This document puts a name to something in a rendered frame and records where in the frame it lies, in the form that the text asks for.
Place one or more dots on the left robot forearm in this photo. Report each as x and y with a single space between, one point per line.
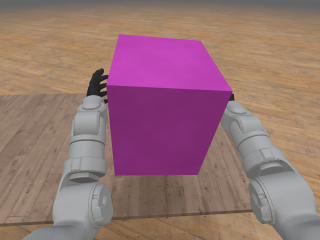
86 162

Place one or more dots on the robot right upper arm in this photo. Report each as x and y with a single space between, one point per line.
284 201

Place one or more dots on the robot right hand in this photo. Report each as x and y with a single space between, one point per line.
232 97

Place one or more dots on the robot left upper arm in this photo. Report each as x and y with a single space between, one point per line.
79 212

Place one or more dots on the carton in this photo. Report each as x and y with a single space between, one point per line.
166 98

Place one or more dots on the robot left hand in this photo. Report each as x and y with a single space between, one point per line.
95 86

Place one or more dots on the table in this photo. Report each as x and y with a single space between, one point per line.
35 131

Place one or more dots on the right robot forearm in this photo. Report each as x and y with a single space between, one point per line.
259 155

